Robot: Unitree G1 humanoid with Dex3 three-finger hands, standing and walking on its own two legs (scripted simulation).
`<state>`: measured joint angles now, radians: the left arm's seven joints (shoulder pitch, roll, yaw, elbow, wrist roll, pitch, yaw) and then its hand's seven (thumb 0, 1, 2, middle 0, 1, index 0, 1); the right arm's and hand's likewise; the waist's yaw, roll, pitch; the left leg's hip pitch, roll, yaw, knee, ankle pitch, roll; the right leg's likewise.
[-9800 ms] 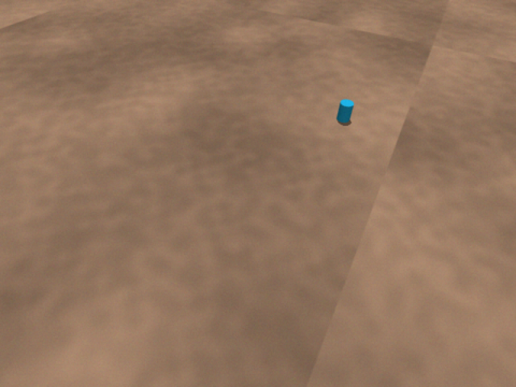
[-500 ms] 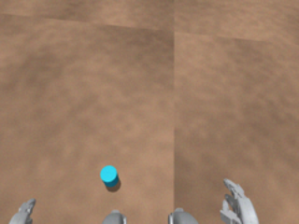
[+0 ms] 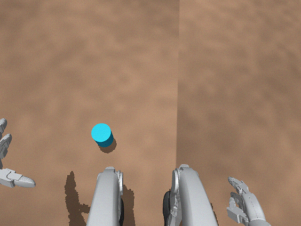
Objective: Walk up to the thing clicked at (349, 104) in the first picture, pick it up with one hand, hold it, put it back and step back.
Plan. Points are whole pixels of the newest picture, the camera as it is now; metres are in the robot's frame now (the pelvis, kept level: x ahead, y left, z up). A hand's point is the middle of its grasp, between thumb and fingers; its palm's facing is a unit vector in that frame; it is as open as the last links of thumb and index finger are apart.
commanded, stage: go down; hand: left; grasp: from the side
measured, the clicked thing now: (103, 135) +0.46 +0.20 -0.48
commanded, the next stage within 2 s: approach in 1.54 s
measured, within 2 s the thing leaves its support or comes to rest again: neither
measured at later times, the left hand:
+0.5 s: hand (20, 145) +0.34 +0.37 -0.13, palm faces +0.15 -0.97 -0.17, open 16.9 cm
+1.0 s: hand (22, 140) +0.36 +0.38 -0.16, palm faces +0.13 -0.98 -0.11, open 17.2 cm
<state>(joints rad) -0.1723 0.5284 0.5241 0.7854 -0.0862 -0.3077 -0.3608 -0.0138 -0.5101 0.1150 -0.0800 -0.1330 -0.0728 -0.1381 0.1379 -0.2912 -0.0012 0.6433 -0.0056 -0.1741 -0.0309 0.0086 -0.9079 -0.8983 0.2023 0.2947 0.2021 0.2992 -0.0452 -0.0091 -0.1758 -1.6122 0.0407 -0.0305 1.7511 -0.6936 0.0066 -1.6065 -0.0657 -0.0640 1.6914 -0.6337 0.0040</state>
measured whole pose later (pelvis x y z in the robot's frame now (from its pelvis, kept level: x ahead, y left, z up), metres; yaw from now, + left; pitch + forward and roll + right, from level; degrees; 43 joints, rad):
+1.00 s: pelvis -0.04 +0.00 -0.15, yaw -2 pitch +32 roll -6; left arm -0.56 0.81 0.77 1.06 -0.17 -0.43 -0.67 -0.02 -0.49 0.09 -0.05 -0.09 -0.05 -0.09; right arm 0.11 -0.36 0.09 0.70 -0.04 -0.18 -0.02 0.00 -0.92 -0.91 0.20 0.29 0.20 0.30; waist -0.10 -0.03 -0.10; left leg -2.10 0.03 -0.09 2.24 -0.71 0.01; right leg -2.07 -0.08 -0.08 2.15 -0.63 0.00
